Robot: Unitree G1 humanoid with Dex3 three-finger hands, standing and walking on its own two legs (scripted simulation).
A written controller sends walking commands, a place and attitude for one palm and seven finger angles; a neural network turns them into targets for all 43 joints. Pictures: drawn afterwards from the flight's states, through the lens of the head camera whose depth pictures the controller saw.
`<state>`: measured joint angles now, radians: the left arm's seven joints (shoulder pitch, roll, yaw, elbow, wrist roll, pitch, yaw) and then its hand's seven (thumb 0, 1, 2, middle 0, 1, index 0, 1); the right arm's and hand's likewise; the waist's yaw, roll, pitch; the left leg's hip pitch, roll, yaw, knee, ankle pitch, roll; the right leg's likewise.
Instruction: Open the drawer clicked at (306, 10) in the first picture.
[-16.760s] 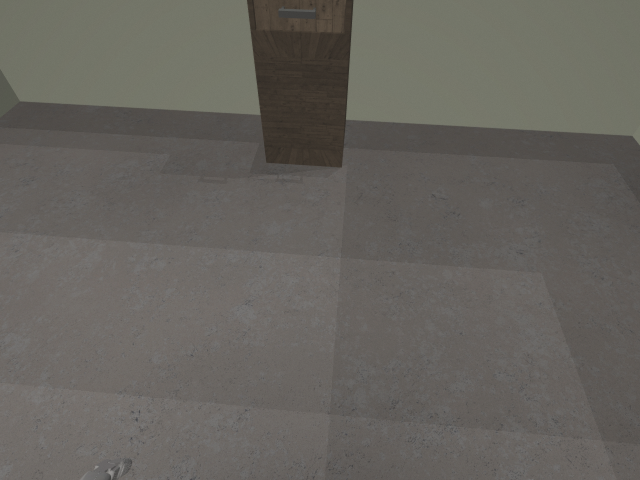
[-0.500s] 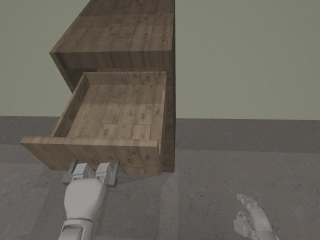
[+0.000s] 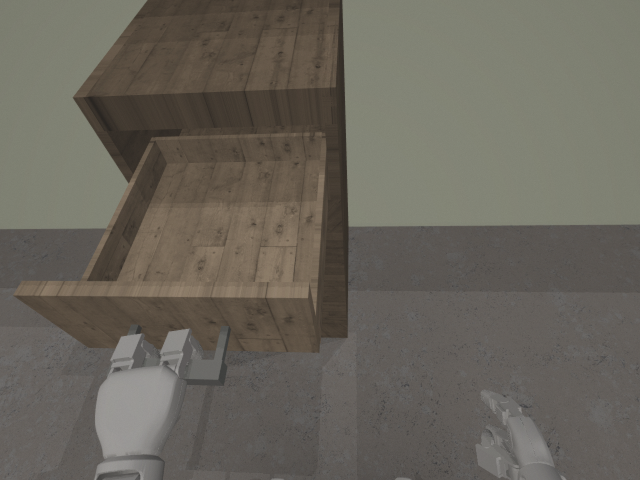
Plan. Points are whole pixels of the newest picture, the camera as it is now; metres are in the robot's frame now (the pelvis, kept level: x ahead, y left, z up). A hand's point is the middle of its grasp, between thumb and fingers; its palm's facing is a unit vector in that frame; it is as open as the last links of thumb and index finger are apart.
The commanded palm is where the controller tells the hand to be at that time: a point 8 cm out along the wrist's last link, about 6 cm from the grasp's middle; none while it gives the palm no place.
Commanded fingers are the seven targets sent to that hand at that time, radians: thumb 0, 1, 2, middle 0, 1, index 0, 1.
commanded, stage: open the thumb to release the handle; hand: left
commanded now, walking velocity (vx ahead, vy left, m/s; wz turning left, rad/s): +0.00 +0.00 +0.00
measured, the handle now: (173, 352) +0.26 +0.21 +0.02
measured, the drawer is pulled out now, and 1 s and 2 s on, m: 0.30 0.30 0.30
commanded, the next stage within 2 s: lift the hand off the handle in 0.36 s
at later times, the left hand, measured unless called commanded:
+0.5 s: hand (165, 408) +0.20 +0.21 +0.00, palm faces +0.04 -0.12 -0.99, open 13.4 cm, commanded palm +0.17 +0.20 +0.05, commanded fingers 0.00 -0.50 0.30 -0.30 -1.20 -0.30 -1.20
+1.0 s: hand (166, 386) +0.22 +0.20 +0.03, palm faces +0.07 -0.11 -0.99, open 13.7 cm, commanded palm +0.19 +0.20 +0.09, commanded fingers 0.00 -0.50 0.30 -0.30 -1.20 -0.30 -1.20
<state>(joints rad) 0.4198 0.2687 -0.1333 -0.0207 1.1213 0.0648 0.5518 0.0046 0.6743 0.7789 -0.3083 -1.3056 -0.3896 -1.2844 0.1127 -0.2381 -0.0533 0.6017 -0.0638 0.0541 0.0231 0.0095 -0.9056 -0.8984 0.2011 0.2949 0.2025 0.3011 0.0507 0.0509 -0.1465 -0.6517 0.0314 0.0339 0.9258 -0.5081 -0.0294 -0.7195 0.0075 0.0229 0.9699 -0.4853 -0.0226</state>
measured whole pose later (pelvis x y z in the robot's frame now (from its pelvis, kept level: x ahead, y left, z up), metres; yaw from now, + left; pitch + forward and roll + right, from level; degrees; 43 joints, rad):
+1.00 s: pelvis -0.03 +0.01 +0.02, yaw +1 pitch +7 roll +1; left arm 0.19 0.26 -0.22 0.09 1.08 0.13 0.44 -0.01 -0.49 0.30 -0.32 -1.20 -0.34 -1.21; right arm 0.12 -0.22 -0.02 0.64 -0.03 0.07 -0.04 0.01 -0.90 -0.90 0.20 0.30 0.20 0.30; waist 0.06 0.06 -0.09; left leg -0.51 0.01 0.01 0.78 -0.40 -0.02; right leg -0.56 -0.01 0.00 0.81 -0.38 -0.01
